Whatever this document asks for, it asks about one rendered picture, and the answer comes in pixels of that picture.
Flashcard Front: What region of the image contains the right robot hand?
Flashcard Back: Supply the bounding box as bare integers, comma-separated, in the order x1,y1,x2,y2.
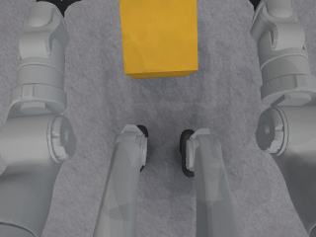
249,0,261,12

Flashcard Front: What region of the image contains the left robot foot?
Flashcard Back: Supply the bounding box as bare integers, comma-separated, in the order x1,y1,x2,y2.
137,124,148,172

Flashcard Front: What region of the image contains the left robot hand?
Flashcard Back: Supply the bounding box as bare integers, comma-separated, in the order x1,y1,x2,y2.
36,0,81,18

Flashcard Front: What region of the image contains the left robot forearm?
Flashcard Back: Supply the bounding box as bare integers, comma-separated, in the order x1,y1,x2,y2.
0,1,70,162

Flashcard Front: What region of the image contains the left robot thigh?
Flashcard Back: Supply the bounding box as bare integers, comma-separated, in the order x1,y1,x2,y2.
93,130,148,237

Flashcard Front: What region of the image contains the right robot forearm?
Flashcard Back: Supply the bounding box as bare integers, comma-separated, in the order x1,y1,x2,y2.
250,0,316,107

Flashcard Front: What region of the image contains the right robot upper arm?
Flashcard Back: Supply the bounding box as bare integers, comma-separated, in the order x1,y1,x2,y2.
255,106,316,237

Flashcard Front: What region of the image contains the carton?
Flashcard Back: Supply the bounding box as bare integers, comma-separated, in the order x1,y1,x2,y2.
119,0,198,79

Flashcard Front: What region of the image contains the left robot upper arm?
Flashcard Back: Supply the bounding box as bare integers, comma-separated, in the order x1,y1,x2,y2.
0,113,77,237

